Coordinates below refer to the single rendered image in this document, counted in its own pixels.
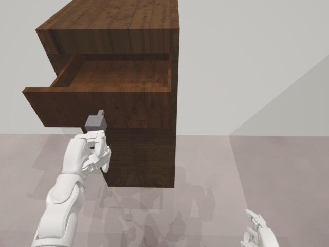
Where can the cabinet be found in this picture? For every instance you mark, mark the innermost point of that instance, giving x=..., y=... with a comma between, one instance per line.
x=140, y=157

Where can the robot left forearm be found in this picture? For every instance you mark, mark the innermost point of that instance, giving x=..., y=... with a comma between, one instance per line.
x=58, y=224

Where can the left robot hand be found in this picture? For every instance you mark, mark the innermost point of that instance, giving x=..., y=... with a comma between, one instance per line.
x=81, y=160

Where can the handle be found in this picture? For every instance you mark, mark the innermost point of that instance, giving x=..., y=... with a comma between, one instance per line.
x=96, y=122

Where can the drawer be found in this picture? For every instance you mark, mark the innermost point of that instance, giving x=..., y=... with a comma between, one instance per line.
x=134, y=90

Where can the right robot hand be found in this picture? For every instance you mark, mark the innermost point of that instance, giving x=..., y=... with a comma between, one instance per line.
x=263, y=238

